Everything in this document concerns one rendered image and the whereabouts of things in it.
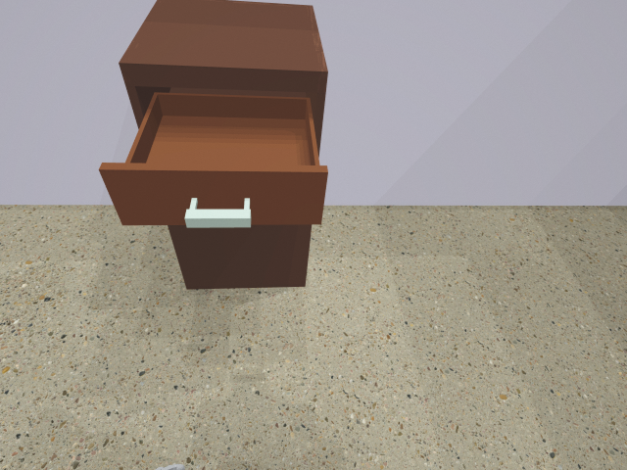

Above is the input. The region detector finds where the drawer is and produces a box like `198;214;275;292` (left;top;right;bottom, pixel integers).
99;92;328;225

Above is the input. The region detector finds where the handle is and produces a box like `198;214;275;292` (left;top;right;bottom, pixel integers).
184;198;251;228

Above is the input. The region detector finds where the cabinet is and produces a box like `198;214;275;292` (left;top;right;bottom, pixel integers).
119;0;328;290

